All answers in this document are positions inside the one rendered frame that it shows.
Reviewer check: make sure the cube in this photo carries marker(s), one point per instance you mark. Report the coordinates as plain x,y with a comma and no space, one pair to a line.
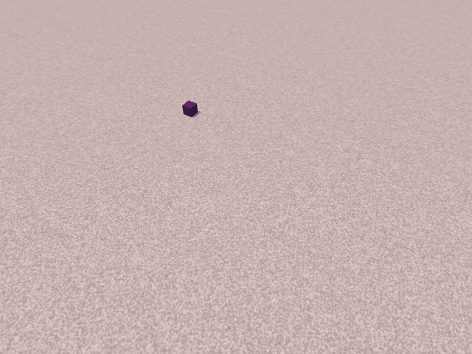
190,108

